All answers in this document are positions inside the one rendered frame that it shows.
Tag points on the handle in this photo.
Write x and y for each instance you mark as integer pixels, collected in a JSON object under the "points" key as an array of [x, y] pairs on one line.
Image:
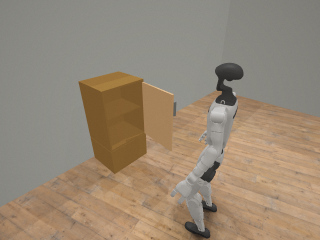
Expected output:
{"points": [[174, 108]]}

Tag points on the left robot forearm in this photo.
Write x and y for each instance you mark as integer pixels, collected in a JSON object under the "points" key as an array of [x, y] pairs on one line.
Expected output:
{"points": [[206, 162]]}

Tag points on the cupboard door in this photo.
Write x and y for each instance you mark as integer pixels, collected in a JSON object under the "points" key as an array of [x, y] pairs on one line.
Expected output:
{"points": [[158, 110]]}

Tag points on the robot head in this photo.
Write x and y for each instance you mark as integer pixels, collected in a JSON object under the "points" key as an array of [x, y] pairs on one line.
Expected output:
{"points": [[229, 72]]}

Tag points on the right robot hand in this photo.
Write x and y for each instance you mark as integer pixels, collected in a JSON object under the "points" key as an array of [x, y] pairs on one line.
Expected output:
{"points": [[202, 137]]}

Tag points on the left robot upper arm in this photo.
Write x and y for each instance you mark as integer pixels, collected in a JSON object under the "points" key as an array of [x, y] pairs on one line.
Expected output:
{"points": [[218, 119]]}

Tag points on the robot left foot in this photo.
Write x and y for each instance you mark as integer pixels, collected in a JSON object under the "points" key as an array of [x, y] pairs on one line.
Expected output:
{"points": [[192, 227]]}

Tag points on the left robot hand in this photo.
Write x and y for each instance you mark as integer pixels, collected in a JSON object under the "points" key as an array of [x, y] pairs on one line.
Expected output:
{"points": [[184, 189]]}

